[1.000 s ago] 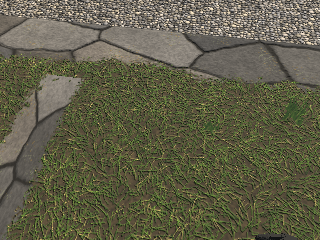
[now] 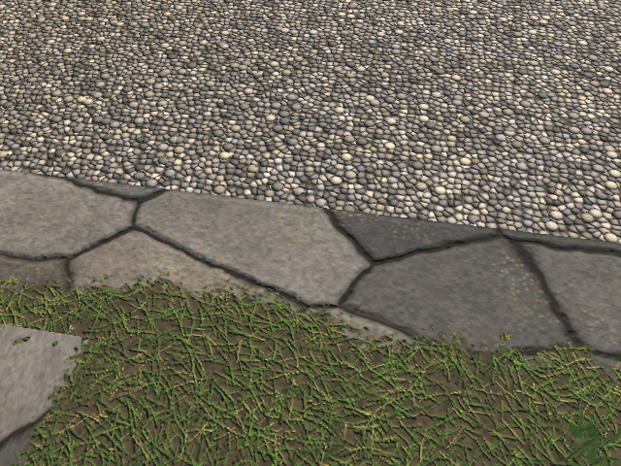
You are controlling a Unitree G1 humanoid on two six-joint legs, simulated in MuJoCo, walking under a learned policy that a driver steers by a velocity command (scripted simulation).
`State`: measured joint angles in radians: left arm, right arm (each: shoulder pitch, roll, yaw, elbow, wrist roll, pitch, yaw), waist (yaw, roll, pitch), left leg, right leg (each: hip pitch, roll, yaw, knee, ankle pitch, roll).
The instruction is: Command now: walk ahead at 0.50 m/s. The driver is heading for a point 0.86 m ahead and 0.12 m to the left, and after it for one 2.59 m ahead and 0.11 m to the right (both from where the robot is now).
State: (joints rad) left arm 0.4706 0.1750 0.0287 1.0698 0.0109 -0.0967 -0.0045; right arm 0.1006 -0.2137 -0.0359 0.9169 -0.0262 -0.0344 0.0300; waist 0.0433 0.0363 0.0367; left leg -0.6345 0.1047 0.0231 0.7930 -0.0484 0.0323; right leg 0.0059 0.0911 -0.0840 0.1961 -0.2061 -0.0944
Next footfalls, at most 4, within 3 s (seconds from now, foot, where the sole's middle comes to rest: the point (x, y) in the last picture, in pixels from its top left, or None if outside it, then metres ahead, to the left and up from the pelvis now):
0.20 left None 0.27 0.11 -0.78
0.76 right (375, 431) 0.57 -0.07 -0.78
1.32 left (299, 318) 0.86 0.11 -0.78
1.92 right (371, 309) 0.88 -0.06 -0.78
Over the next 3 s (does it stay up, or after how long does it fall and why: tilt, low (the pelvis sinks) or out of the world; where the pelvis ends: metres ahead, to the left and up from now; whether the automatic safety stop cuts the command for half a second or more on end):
stays up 0.95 -0.04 0.00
